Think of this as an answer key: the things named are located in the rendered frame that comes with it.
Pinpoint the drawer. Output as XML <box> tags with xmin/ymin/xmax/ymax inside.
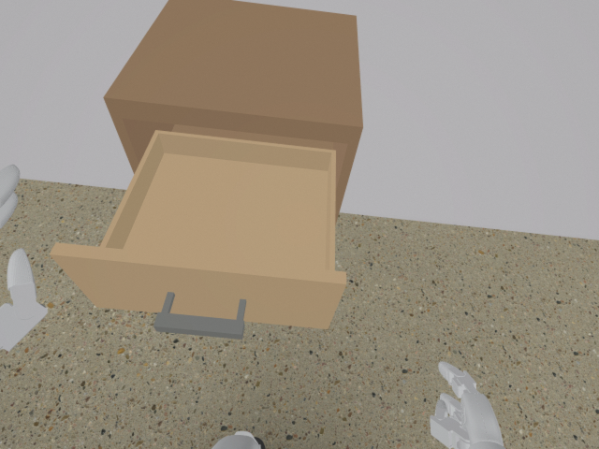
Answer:
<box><xmin>50</xmin><ymin>130</ymin><xmax>346</xmax><ymax>329</ymax></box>

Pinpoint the left robot shin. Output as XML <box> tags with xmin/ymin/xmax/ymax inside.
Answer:
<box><xmin>235</xmin><ymin>431</ymin><xmax>258</xmax><ymax>444</ymax></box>

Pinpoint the right robot hand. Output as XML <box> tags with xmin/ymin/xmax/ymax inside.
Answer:
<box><xmin>430</xmin><ymin>361</ymin><xmax>504</xmax><ymax>449</ymax></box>

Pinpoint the left robot hand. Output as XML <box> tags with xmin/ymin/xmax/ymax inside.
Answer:
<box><xmin>0</xmin><ymin>165</ymin><xmax>48</xmax><ymax>352</ymax></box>

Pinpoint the handle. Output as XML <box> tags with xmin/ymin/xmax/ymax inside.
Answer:
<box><xmin>153</xmin><ymin>292</ymin><xmax>246</xmax><ymax>340</ymax></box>

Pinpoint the cabinet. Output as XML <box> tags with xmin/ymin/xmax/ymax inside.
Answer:
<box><xmin>103</xmin><ymin>0</ymin><xmax>363</xmax><ymax>225</ymax></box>

